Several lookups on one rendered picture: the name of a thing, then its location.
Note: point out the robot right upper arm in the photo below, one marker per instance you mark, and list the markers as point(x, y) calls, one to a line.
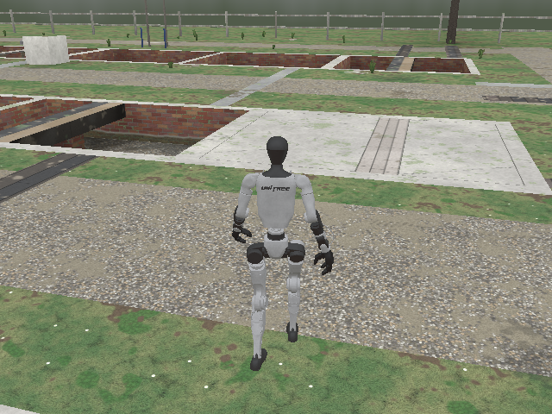
point(303, 183)

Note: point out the robot left forearm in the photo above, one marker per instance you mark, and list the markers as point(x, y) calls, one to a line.
point(238, 222)

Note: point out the left robot hand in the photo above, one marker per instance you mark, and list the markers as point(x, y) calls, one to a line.
point(238, 238)

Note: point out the left robot shin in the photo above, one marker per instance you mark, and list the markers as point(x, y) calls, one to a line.
point(258, 322)

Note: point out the robot right forearm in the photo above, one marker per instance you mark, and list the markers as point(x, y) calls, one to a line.
point(318, 232)

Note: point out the robot left foot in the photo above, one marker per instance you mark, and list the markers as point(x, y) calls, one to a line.
point(256, 363)

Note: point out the robot left upper arm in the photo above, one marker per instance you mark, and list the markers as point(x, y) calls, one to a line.
point(245, 194)

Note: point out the right robot hand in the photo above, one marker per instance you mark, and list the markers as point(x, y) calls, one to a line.
point(329, 260)

